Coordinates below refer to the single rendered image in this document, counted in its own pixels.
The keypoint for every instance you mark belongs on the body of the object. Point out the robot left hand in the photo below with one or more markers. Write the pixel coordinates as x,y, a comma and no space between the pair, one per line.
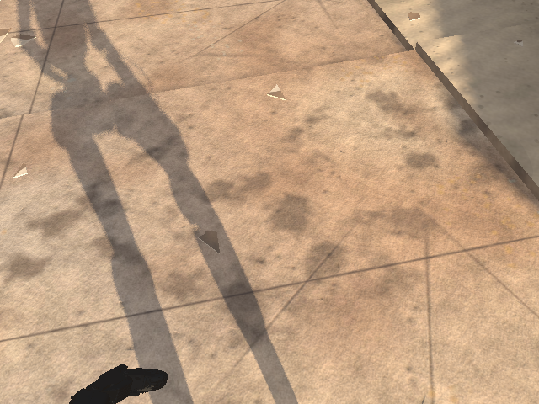
118,383

